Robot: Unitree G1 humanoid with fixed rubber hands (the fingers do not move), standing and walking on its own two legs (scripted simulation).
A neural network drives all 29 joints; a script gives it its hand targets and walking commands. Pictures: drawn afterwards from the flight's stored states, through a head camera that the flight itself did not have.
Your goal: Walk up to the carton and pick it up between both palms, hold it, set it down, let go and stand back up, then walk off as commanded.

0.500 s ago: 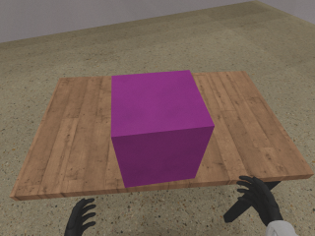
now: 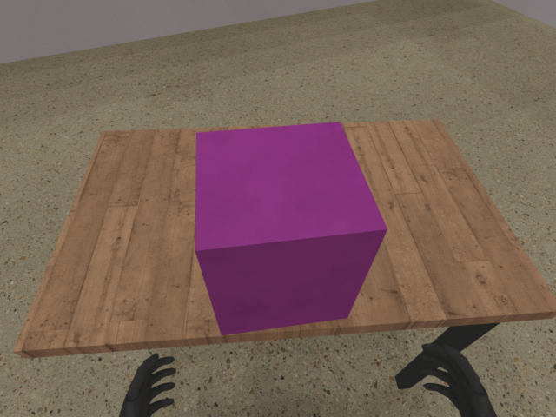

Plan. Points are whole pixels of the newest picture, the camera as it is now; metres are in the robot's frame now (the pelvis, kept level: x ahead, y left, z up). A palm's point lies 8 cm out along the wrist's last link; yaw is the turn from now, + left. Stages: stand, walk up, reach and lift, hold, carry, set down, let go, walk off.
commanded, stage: let go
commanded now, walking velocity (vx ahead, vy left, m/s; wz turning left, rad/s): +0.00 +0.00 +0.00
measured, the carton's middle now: (278, 233) +0.38 +0.01 +0.05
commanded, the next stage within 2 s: stand in 0.40 s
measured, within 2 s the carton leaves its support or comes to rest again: neither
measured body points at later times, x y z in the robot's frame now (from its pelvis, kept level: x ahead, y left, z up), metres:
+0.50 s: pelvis +0.00 +0.00 +0.00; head +0.03 +0.01 +0.45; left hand +0.18 +0.22 -0.09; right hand +0.16 -0.24 -0.08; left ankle -0.01 +0.14 -0.75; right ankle -0.01 -0.10 -0.75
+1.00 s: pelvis +0.00 +0.00 +0.00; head +0.01 +0.01 +0.45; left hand +0.12 +0.27 -0.12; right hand +0.14 -0.25 -0.09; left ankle -0.01 +0.14 -0.75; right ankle -0.01 -0.10 -0.75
